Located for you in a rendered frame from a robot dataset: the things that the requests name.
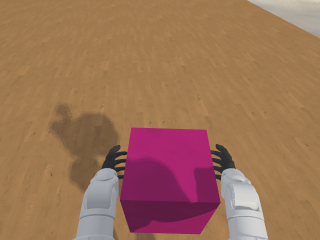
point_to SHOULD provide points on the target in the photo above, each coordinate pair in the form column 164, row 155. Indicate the robot right hand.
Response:
column 225, row 161

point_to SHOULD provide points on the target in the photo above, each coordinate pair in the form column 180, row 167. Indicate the left robot forearm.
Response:
column 98, row 210

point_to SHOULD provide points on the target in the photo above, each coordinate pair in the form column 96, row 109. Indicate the right robot forearm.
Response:
column 243, row 208

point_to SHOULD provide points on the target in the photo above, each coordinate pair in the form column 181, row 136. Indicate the robot left hand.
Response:
column 110, row 161

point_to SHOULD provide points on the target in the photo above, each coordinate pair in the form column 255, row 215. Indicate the carton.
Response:
column 169, row 183

